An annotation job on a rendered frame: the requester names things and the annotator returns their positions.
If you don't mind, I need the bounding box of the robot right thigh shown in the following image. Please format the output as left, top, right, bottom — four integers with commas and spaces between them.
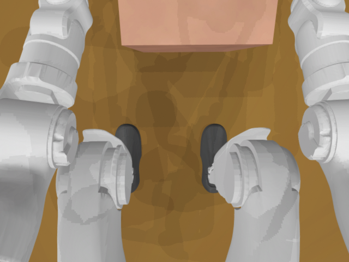
220, 140, 300, 262

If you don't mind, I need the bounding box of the carton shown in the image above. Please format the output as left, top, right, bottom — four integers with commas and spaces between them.
118, 0, 278, 52

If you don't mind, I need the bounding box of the robot right upper arm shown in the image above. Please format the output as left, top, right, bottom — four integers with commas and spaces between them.
298, 99, 349, 253

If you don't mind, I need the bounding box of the left robot forearm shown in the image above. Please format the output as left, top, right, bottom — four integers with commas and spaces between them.
0, 0, 93, 108

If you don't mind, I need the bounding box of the right robot forearm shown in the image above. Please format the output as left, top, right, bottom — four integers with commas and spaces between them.
288, 0, 349, 106

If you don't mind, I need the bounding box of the robot left upper arm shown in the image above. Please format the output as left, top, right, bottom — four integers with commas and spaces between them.
0, 98, 79, 262

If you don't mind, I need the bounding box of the right robot foot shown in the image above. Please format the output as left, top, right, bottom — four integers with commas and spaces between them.
200, 124, 227, 193

